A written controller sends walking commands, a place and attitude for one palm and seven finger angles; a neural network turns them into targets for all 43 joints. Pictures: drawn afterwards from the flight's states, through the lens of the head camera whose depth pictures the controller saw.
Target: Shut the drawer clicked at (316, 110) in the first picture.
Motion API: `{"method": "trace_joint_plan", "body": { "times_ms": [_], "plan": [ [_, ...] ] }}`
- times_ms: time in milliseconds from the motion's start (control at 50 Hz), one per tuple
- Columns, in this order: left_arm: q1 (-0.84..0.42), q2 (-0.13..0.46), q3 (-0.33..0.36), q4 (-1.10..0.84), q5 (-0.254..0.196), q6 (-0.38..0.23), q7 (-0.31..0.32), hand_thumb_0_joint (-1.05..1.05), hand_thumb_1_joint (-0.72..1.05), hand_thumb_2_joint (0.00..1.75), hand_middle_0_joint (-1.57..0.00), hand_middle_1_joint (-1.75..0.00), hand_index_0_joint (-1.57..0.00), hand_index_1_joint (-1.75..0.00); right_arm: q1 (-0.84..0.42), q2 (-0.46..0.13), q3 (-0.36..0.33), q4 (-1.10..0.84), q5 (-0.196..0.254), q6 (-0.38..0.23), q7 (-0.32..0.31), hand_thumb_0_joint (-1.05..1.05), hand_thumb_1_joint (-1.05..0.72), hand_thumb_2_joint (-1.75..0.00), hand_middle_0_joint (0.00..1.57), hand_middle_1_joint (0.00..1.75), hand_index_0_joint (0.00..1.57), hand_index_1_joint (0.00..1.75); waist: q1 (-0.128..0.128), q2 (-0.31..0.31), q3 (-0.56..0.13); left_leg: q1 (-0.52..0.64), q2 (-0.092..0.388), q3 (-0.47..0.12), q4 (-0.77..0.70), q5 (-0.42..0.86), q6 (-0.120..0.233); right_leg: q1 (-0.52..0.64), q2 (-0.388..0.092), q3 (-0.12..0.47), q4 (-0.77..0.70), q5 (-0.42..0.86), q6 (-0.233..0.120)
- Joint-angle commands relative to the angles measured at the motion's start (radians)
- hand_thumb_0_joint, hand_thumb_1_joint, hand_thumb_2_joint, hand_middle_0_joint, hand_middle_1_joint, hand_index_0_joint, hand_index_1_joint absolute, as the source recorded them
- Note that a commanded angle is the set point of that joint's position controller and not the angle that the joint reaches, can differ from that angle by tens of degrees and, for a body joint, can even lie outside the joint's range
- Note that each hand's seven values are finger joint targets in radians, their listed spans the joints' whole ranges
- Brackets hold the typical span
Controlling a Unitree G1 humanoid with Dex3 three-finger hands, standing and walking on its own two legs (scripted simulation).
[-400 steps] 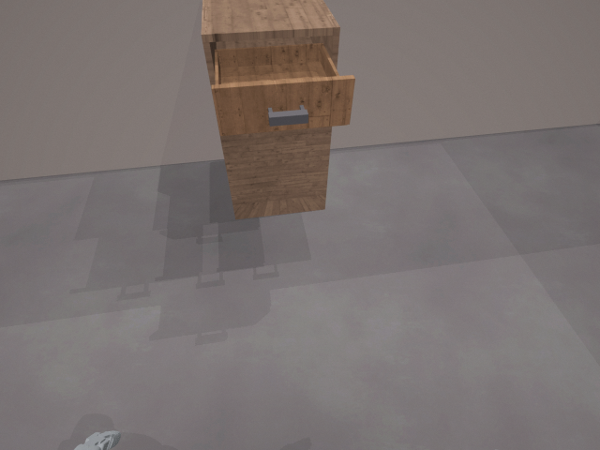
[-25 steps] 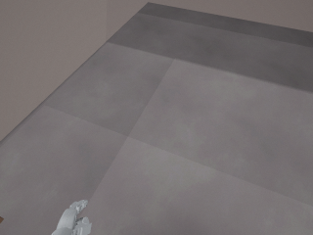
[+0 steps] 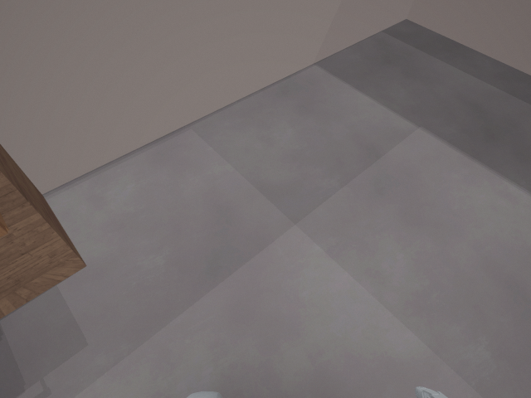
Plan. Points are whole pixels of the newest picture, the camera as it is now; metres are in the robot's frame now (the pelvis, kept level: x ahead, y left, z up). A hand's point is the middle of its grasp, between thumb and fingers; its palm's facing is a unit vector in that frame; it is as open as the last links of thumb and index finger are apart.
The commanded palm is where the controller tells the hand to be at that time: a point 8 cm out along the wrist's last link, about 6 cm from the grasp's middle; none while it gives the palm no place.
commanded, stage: turn to face it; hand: left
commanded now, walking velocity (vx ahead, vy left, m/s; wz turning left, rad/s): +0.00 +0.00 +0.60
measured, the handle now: out of the picture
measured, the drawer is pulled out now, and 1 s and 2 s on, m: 0.28 0.28 0.28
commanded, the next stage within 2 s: take the last steps up to it in 1.26 s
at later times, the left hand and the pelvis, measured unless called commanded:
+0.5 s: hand out of the picture +0.08 +0.22 -0.12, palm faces +0.28 -0.92 -0.27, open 7.3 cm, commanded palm none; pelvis +0.00 -0.01 +0.02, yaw +16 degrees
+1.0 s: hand out of the picture -0.11 +0.17 -0.16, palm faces +0.59 -0.76 -0.26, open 7.3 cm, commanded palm none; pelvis -0.01 -0.01 +0.01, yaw +35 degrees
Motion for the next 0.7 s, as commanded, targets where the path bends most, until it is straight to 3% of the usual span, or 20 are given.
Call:
{"method": "trace_joint_plan", "body": {
  "times_ms": [0, 20, 60, 120, 220, 360, 440, 460, 480, 500, 520, 540, 560, 580, 620, 640, 680],
  "plan": [
    [-0.094, 0.082, 0.015, -0.143, 0.003, -0.009, 0.006, 0.00, 0.90, 0.90, -0.20, -0.30, -0.20, -0.30, 0.220, -0.259, -0.053, -0.020, 0.005, -0.024, -0.027, 0.00, -0.90, -0.90, 0.20, 0.30, 0.20, 0.30, -0.108, 0.263, -0.216, 0.335, 0.384, -0.425, -0.257, 0.744, 0.191, -0.358, 0.049, 0.206, 0.452, -0.178, 0.012],
    [-0.108, 0.080, 0.021, -0.123, 0.002, -0.010, 0.007, 0.00, 0.90, 0.90, -0.20, -0.30, -0.20, -0.30, 0.169, -0.229, -0.046, -0.034, 0.001, -0.026, -0.039, 0.00, -0.90, -0.90, 0.20, 0.30, 0.20, 0.30, -0.099, 0.295, -0.191, 0.301, 0.328, -0.407, -0.254, 0.682, 0.181, -0.371, 0.053, 0.223, 0.477, -0.116, 0.016],
    [-0.086, 0.100, 0.027, -0.091, 0.001, -0.011, -0.002, 0.00, 0.90, 0.90, -0.20, -0.30, -0.20, -0.30, 0.060, -0.174, -0.021, -0.063, 0.001, -0.027, -0.042, 0.00, -0.90, -0.90, 0.20, 0.30, 0.20, 0.30, -0.048, 0.246, -0.116, 0.193, 0.237, -0.313, -0.279, 0.590, 0.144, -0.322, 0.062, 0.244, 0.478, 0.019, 0.017],
    [-0.041, 0.098, 0.027, -0.068, 0.002, -0.009, -0.008, 0.00, 0.90, 0.90, -0.20, -0.30, -0.20, -0.30, 0.033, -0.165, -0.019, -0.076, 0.004, -0.032, -0.038, 0.00, -0.90, -0.90, 0.20, 0.30, 0.20, 0.30, -0.027, 0.183, -0.123, 0.153, 0.193, -0.287, -0.314, 0.453, 0.132, -0.270, 0.085, 0.236, 0.435, 0.091, 0.025],
    [-0.092, 0.093, 0.027, -0.089, 0.002, -0.010, -0.001, 0.00, 0.90, 0.90, -0.20, -0.30, -0.20, -0.30, 0.081, -0.163, -0.025, -0.065, 0.002, -0.027, -0.034, 0.00, -0.90, -0.90, 0.20, 0.30, 0.20, 0.30, -0.047, 0.158, -0.099, 0.146, 0.189, -0.385, -0.348, 0.304, 0.152, -0.273, 0.105, 0.249, 0.332, 0.092, 0.033],
    [-0.172, 0.069, 0.017, -0.136, -0.008, -0.022, 0.007, 0.00, 0.90, 0.90, -0.20, -0.30, -0.20, -0.30, 0.135, -0.166, -0.038, -0.049, -0.006, -0.020, -0.038, 0.00, -0.90, -0.90, 0.20, 0.30, 0.20, 0.30, -0.071, 0.193, -0.137, 0.200, 0.188, -0.515, -0.284, 0.452, 0.184, -0.234, 0.154, 0.267, 0.139, 0.007, 0.021],
    [-0.110, 0.063, 0.015, -0.130, -0.018, -0.030, 0.012, 0.00, 0.90, 0.90, -0.20, -0.30, -0.20, -0.30, 0.097, -0.165, -0.044, -0.058, -0.007, -0.013, -0.038, 0.00, -0.90, -0.90, 0.20, 0.30, 0.20, 0.30, -0.039, 0.203, -0.165, 0.116, 0.148, -0.550, -0.242, 0.501, 0.163, -0.055, 0.200, 0.256, -0.064, 0.043, 0.001],
    [-0.082, 0.066, 0.016, -0.123, -0.019, -0.034, 0.014, 0.00, 0.90, 0.90, -0.20, -0.30, -0.20, -0.30, 0.088, -0.161, -0.045, -0.060, -0.004, -0.011, -0.036, 0.00, -0.90, -0.90, 0.20, 0.30, 0.20, 0.30, -0.026, 0.207, -0.176, 0.083, 0.126, -0.545, -0.219, 0.483, 0.143, 0.012, 0.206, 0.249, -0.156, 0.103, -0.002],
    [-0.050, 0.083, 0.020, -0.117, -0.018, -0.041, 0.016, 0.00, 0.90, 0.90, -0.20, -0.30, -0.20, -0.30, 0.079, -0.149, -0.045, -0.064, 0.002, -0.010, -0.034, 0.00, -0.90, -0.90, 0.20, 0.30, 0.20, 0.30, -0.006, 0.165, -0.179, 0.003, 0.098, -0.536, -0.182, 0.418, 0.112, 0.128, 0.198, 0.248, -0.281, 0.202, -0.005],
    [-0.013, 0.118, 0.030, -0.111, -0.014, -0.051, 0.020, 0.00, 0.90, 0.90, -0.20, -0.30, -0.20, -0.30, 0.086, -0.109, -0.040, -0.066, 0.010, -0.012, -0.030, 0.00, -0.90, -0.90, 0.20, 0.30, 0.20, 0.30, 0.011, 0.077, -0.199, -0.123, 0.044, -0.481, -0.108, 0.236, 0.057, 0.283, 0.105, 0.325, -0.415, 0.249, -0.024],
    [-0.015, 0.211, 0.048, -0.115, 0.004, -0.058, 0.028, 0.00, 0.90, 0.90, -0.20, -0.30, -0.20, -0.30, 0.115, -0.035, -0.031, -0.080, 0.019, -0.013, -0.028, 0.00, -0.90, -0.90, 0.20, 0.30, 0.20, 0.30, 0.012, -0.238, -0.195, -0.317, -0.098, -0.260, 0.127, -0.137, -0.032, 0.388, -0.185, 0.604, -0.500, 0.251, -0.123],
    [-0.028, 0.224, 0.041, -0.129, 0.003, -0.049, 0.028, 0.00, 0.90, 0.90, -0.20, -0.30, -0.20, -0.30, 0.099, -0.089, -0.042, -0.087, 0.002, -0.010, -0.029, 0.00, -0.90, -0.90, 0.20, 0.30, 0.20, 0.30, 0.009, -0.207, -0.170, -0.299, -0.098, -0.198, 0.337, -0.269, -0.049, 0.218, -0.309, 0.656, -0.496, 0.319, -0.216],
    [-0.083, 0.192, 0.030, -0.147, 0.002, -0.045, 0.027, 0.00, 0.90, 0.90, -0.20, -0.30, -0.20, -0.30, 0.109, -0.093, -0.048, -0.082, -0.004, -0.002, -0.022, 0.00, -0.90, -0.90, 0.20, 0.30, 0.20, 0.30, -0.023, -0.092, -0.125, -0.274, -0.068, -0.209, 0.470, -0.212, -0.046, 0.115, -0.262, 0.560, -0.491, 0.292, -0.238],
    [-0.138, 0.143, 0.030, -0.148, -0.003, -0.050, 0.030, 0.00, 0.90, 0.90, -0.20, -0.30, -0.20, -0.30, 0.120, -0.087, -0.050, -0.054, -0.006, 0.013, -0.018, 0.00, -0.90, -0.90, 0.20, 0.30, 0.20, 0.30, -0.048, -0.124, -0.100, -0.266, -0.044, -0.206, 0.524, -0.160, -0.050, 0.071, -0.204, 0.511, -0.500, 0.263, -0.209],
    [-0.169, 0.102, 0.009, -0.151, -0.004, -0.055, 0.019, 0.00, 0.90, 0.90, -0.20, -0.30, -0.20, -0.30, 0.137, -0.077, -0.046, -0.023, -0.008, 0.020, -0.003, 0.00, -0.90, -0.90, 0.20, 0.30, 0.20, 0.30, -0.069, -0.108, -0.031, -0.271, -0.017, -0.154, 0.602, -0.050, -0.069, 0.044, -0.101, 0.347, -0.466, 0.338, -0.171],
    [-0.152, 0.093, 0.006, -0.143, -0.003, -0.059, 0.017, 0.00, 0.90, 0.90, -0.20, -0.30, -0.20, -0.30, 0.140, -0.069, -0.043, -0.021, -0.007, 0.022, 0.000, 0.00, -0.90, -0.90, 0.20, 0.30, 0.20, 0.30, -0.064, -0.128, -0.024, -0.274, -0.016, -0.138, 0.613, -0.026, -0.075, 0.047, -0.087, 0.301, -0.458, 0.378, -0.163],
    [-0.111, 0.096, 0.010, -0.127, -0.001, -0.060, 0.018, 0.00, 0.90, 0.90, -0.20, -0.30, -0.20, -0.30, 0.123, -0.066, -0.039, -0.020, -0.003, 0.024, 0.002, 0.00, -0.90, -0.90, 0.20, 0.30, 0.20, 0.30, -0.049, -0.129, -0.031, -0.279, -0.003, -0.121, 0.595, -0.011, -0.086, 0.085, -0.092, 0.268, -0.451, 0.404, -0.163]
  ]
}}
